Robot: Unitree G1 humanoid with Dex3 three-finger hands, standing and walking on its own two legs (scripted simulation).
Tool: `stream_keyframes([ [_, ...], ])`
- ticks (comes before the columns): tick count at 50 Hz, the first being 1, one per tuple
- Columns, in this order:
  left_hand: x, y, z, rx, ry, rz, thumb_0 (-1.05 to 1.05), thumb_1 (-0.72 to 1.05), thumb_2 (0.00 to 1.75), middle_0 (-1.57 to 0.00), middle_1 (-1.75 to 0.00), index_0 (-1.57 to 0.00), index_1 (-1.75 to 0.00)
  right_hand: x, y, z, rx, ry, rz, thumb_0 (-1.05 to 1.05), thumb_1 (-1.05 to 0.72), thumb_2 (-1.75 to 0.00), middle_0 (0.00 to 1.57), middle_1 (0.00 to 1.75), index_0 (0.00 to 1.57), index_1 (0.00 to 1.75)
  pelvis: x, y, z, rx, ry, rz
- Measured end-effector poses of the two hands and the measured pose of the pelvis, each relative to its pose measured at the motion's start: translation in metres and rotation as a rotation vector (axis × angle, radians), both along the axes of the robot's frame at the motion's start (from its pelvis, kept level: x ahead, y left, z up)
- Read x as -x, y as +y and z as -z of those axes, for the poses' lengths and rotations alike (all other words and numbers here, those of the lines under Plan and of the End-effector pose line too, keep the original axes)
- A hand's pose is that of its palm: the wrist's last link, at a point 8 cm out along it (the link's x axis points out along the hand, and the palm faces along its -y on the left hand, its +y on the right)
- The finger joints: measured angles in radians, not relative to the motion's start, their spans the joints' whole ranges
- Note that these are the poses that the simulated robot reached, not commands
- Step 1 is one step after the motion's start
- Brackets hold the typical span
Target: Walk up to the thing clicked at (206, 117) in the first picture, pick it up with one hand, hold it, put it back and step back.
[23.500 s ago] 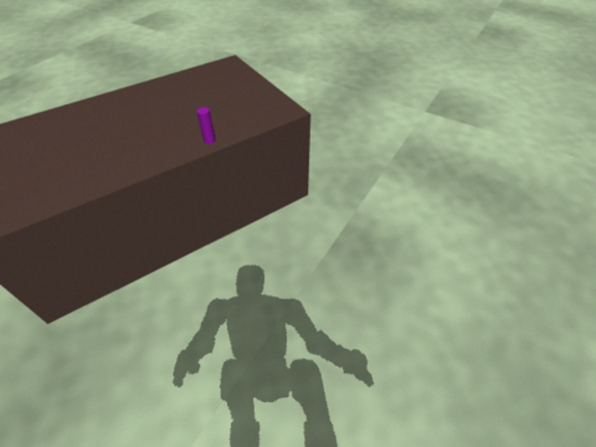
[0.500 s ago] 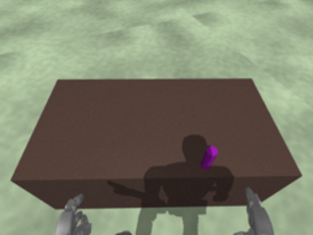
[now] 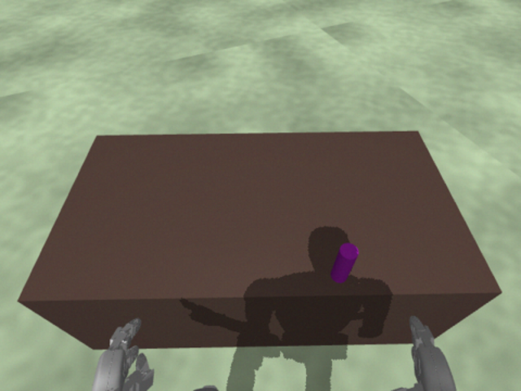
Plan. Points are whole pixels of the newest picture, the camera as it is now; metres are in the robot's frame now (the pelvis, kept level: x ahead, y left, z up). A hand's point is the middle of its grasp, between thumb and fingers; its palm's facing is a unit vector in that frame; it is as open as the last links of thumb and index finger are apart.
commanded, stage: home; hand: right
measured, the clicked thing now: (343, 263) +0.43 -0.18 -0.22
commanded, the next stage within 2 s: stand in 1.28 s
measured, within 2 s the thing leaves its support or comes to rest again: neither
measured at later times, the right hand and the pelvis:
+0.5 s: hand out of the picture +0.15 -0.22 -0.10, palm faces -0.03 +0.94 -0.34, open 17.4 cm; pelvis +0.00 -0.01 +0.01, yaw +0 degrees
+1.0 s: hand out of the picture +0.06 -0.25 -0.11, palm faces -0.01 +0.93 -0.38, open 17.4 cm; pelvis +0.01 +0.00 +0.05, yaw -1 degrees
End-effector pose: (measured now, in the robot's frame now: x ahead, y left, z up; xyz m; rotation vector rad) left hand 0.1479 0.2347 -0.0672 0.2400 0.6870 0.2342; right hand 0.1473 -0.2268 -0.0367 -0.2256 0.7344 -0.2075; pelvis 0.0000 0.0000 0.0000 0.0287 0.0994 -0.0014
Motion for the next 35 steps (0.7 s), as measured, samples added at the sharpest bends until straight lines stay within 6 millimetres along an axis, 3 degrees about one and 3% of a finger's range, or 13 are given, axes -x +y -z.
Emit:
stream_keyframes([
  [18, -0.006, -0.007, -0.002, -0.003, -0.005, 0.005, 0.01, 0.90, 0.90, -0.21, -0.31, -0.21, -0.30, -0.008, -0.008, 0.001, -0.004, 0.017, -0.003, -0.01, 0.54, -0.05, 0.06, 0.06, 0.06, 0.05, -0.007, -0.007, 0.000, -0.009, 0.007, -0.002],
  [21, -0.003, -0.003, 0.007, -0.041, 0.099, 0.103, 0.01, 0.90, 0.90, -0.21, -0.31, -0.21, -0.31, -0.007, -0.015, 0.014, 0.041, 0.040, -0.086, -0.01, 0.54, -0.05, 0.06, 0.06, 0.06, 0.05, -0.005, -0.006, -0.003, 0.001, -0.030, 0.002],
  [27, 0.017, 0.023, 0.015, -0.046, 0.275, 0.100, 0.01, 0.89, 0.90, -0.21, -0.31, -0.21, -0.31, 0.018, -0.047, 0.035, 0.068, 0.182, -0.083, -0.01, 0.53, -0.06, 0.06, 0.06, 0.06, 0.06, -0.005, -0.006, -0.011, 0.018, -0.069, 0.008],
  [35, 0.055, 0.049, 0.015, -0.056, 0.432, 0.018, 0.01, 0.90, 0.90, -0.21, -0.31, -0.21, -0.31, 0.062, -0.071, 0.043, 0.082, 0.368, -0.010, -0.01, 0.53, -0.05, 0.06, 0.06, 0.06, 0.05, -0.011, -0.009, -0.025, 0.025, -0.100, 0.011],
])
